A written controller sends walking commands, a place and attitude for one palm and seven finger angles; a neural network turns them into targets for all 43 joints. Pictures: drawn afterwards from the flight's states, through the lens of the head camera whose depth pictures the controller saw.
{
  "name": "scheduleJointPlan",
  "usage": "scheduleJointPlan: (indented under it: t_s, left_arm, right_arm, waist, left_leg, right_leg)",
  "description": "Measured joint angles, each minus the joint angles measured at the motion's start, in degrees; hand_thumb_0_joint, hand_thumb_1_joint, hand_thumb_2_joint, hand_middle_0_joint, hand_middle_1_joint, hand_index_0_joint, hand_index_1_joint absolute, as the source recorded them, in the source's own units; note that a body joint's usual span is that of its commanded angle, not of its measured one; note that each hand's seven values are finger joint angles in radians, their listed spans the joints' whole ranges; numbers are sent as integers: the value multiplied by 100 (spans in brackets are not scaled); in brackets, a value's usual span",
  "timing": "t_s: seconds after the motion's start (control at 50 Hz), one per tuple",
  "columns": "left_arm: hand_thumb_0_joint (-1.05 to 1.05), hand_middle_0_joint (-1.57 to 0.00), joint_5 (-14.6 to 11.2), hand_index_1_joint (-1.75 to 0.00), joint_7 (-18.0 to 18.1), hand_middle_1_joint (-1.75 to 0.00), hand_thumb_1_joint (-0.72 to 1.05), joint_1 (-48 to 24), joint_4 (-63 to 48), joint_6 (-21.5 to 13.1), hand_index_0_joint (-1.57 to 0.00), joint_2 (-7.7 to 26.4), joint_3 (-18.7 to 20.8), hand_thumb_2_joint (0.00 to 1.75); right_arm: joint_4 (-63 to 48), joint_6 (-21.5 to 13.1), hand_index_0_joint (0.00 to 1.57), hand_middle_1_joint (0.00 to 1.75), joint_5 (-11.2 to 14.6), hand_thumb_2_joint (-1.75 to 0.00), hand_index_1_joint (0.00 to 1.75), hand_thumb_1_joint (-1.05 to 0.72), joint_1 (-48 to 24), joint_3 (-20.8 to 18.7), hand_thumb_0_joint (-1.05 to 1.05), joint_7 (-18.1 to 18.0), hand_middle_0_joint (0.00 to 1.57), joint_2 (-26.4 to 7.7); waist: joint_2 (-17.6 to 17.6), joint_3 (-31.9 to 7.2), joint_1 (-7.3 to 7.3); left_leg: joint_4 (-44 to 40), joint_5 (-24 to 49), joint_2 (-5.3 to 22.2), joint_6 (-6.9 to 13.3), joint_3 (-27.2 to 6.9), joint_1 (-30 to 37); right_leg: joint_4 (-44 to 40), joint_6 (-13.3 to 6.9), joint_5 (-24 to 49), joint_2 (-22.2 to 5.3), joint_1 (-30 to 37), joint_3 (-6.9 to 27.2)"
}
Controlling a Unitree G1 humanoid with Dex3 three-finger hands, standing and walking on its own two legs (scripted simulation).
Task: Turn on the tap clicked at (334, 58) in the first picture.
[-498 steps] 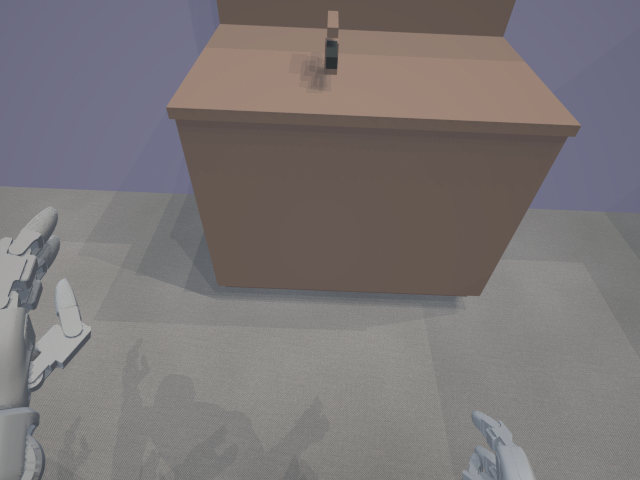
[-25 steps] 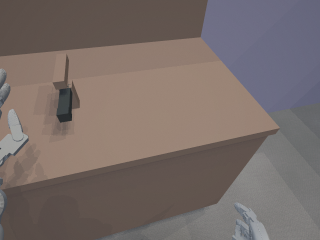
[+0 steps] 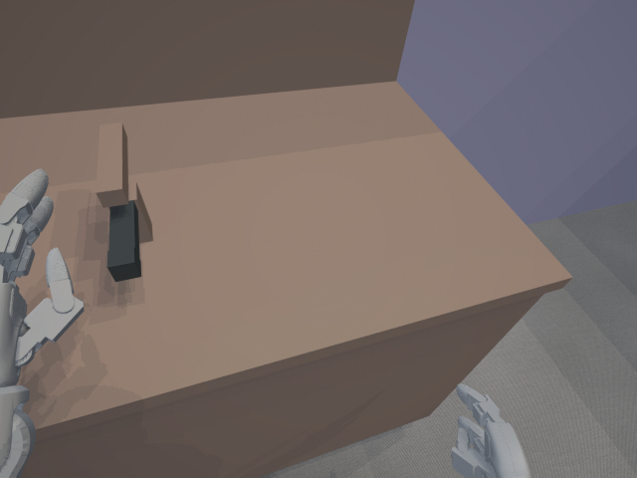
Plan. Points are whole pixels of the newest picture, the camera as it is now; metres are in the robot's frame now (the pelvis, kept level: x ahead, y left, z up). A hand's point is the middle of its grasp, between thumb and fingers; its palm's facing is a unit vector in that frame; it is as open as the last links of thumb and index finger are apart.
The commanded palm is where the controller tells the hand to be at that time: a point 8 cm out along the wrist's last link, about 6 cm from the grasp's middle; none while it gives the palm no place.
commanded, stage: come to a stop and stand still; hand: left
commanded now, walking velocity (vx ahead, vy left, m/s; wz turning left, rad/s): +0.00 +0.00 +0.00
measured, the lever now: (124, 264) +0.31 +0.26 +0.10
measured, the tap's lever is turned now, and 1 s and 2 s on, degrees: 0 0 0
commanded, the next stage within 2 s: look again from close up in 0.18 s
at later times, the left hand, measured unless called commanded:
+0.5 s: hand (66, 321) +0.21 +0.26 +0.15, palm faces +0.40 -0.85 -0.34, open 7.4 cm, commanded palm +0.15 +0.29 +0.18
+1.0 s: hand (113, 318) +0.21 +0.21 +0.16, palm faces +0.37 -0.87 -0.33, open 7.4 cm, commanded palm +0.15 +0.25 +0.18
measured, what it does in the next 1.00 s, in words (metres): stands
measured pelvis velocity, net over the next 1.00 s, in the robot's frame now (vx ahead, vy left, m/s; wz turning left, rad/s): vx -0.01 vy -0.03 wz -0.01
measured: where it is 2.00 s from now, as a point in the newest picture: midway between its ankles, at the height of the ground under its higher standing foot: outside the picture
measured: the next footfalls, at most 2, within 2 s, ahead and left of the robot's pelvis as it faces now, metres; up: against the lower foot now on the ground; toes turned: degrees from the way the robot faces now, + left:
none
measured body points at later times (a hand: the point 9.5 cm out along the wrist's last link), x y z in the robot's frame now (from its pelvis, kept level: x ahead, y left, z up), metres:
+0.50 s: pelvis -0.01 +0.00 +0.00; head +0.01 +0.03 +0.45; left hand +0.18 +0.30 +0.17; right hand +0.17 -0.21 -0.07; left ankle -0.01 +0.06 -0.74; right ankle +0.02 -0.12 -0.74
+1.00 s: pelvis -0.01 -0.03 +0.00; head +0.02 -0.01 +0.45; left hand +0.19 +0.26 +0.18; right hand +0.17 -0.24 -0.07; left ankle -0.01 +0.06 -0.74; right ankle +0.02 -0.12 -0.74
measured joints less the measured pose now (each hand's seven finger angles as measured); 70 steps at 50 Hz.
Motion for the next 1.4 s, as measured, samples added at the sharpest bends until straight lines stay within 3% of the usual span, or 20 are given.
scheduleJointPlan:
  t_s: [0.16, 0.32, 0.52, 0.68, 0.88, 1.06, 1.26, 1.4]
  left_arm:
    - [1, -21, -23, -30, -3, -30, 89, 37, -51, 304, -21, 37, 17, 90]
    - [1, -20, -29, -30, 38, -30, 89, 106, -335, 233, -20, 66, 58, 90]
    - [1, -20, -12, -30, 73, -30, 89, 85, 36, 448, -20, -96, -54, 90]
    - [1, -21, -4, -30, 75, -30, 89, 183, -211, 289, -21, 33, -6, 90]
    - [1, -20, -71, -30, 57, -30, 89, 27, 82, 460, -20, -36, 42, 90]
    - [1, -20, -139, -30, 0, -30, 89, 96, -344, 467, -20, 73, 51, 90]
    - [1, -21, -177, -30, 104, -30, 89, 541, -236, 548, -21, -15, -39, 90]
    - [1, -21, -140, -30, 222, -30, 89, 492, -28, 673, -21, -116, -147, 90]
  right_arm:
    - [-227, 199, 20, 30, -1, -90, 30, -91, -171, 27, 2, -72, 20, 70]
    - [-211, 339, 20, 30, -8, -90, 30, -91, -97, 45, 2, -77, 20, 84]
    - [-123, 394, 21, 30, 6, -90, 30, -91, 74, 45, 2, -167, 20, 42]
    - [-116, 352, 20, 30, 4, -90, 30, -91, 99, -7, 2, -186, 20, -7]
    - [-149, 396, 20, 30, 45, -90, 30, -91, 32, -30, 2, -159, 20, 53]
    - [-268, 399, 21, 30, 30, -90, 30, -91, -96, -42, 2, -74, 20, 126]
    - [-157, 452, 20, 30, 57, -90, 30, -91, -10, -110, 2, -188, 20, -172]
    - [-15, 588, 20, 30, 94, -90, 30, -91, 5, -161, 2, -251, 20, -322]
  waist:
    - [-86, 161, 47]
    - [-6, 172, 72]
    - [30, 202, 42]
    - [42, 173, -13]
    - [-22, 199, 48]
    - [-50, 296, -6]
    - [313, 7, -90]
    - [334, 1, -30]
  left_leg:
    - [-62, 17, -50, 49, 13, 62]
    - [-70, 40, -48, 40, -30, 67]
    - [-196, 158, -45, 41, -26, 94]
    - [-212, 188, -9, 8, -29, 92]
    - [-312, 255, 57, -86, 18, 94]
    - [-104, 157, 255, -273, -40, -48]
    - [-26, 80, 450, -405, -169, -98]
    - [144, 88, 415, -320, -339, -243]
  right_leg:
    - [-12, 43, -11, -48, 42, 16]
    - [-123, 55, 53, -47, 108, -27]
    - [-225, 37, 160, -44, 124, -25]
    - [-267, -2, 205, -8, 129, -31]
    - [-217, -92, 214, 58, 38, 14]
    - [-139, -283, 180, 248, -53, -57]
    - [-410, -437, 247, 448, 75, -174]
    - [-486, -435, 303, 454, 58, -219]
